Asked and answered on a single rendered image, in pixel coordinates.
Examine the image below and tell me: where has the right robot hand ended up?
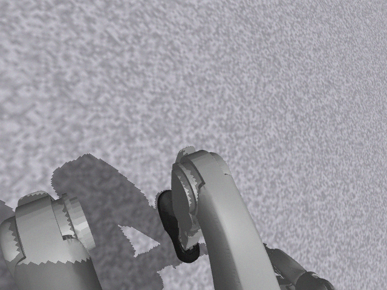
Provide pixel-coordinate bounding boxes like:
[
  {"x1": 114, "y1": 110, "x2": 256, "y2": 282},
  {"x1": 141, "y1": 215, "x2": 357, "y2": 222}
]
[{"x1": 263, "y1": 243, "x2": 307, "y2": 290}]

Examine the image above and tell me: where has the right robot arm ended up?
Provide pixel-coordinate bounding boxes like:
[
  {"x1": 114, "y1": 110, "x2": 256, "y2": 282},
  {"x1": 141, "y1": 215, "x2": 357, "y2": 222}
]
[{"x1": 295, "y1": 271, "x2": 336, "y2": 290}]

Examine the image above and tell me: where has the right robot foot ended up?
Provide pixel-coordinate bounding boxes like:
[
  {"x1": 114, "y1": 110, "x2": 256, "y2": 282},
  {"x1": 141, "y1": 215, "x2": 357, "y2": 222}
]
[{"x1": 157, "y1": 190, "x2": 200, "y2": 263}]

